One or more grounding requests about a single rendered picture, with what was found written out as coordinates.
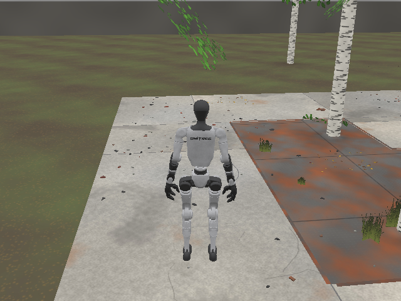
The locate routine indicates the right robot upper arm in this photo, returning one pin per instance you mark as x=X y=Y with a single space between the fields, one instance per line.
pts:
x=223 y=145

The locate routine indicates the left robot upper arm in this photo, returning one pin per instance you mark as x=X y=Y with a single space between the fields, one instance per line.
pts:
x=178 y=142

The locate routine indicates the robot right hand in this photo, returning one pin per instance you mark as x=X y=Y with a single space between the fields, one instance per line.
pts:
x=233 y=192

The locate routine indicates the robot left hand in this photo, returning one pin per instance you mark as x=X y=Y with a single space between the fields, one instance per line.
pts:
x=168 y=190

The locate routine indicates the right robot forearm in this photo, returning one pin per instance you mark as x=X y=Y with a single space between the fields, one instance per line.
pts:
x=229 y=172

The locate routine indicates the robot head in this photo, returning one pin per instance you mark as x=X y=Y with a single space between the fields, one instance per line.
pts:
x=201 y=109

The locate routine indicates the left robot thigh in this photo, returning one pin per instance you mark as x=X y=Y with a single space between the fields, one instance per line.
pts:
x=185 y=184

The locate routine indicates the left robot forearm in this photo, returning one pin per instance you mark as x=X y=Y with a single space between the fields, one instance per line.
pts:
x=172 y=170

